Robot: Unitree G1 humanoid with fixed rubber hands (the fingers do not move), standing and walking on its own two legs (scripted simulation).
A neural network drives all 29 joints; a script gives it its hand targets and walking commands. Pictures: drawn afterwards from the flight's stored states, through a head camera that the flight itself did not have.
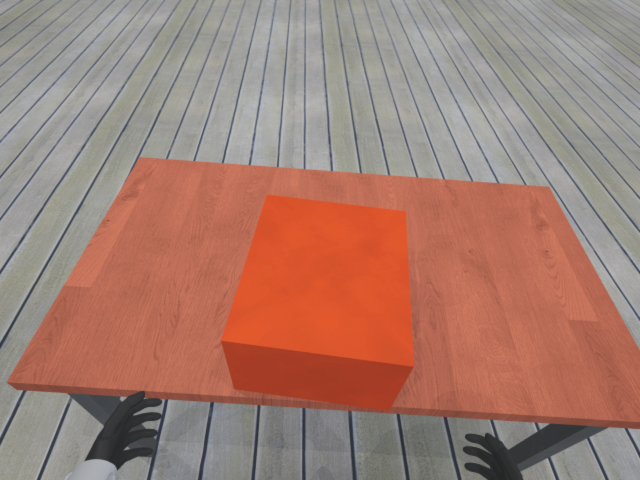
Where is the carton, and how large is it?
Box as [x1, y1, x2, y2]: [221, 195, 413, 410]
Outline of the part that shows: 266,195 221,339 234,388 388,410 413,366 405,211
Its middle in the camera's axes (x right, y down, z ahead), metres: +0.01 +0.10 +0.67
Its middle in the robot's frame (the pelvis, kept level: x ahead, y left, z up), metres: +0.43 +0.01 -0.09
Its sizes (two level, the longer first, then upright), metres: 0.294 0.255 0.169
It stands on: a table, 0.60 m high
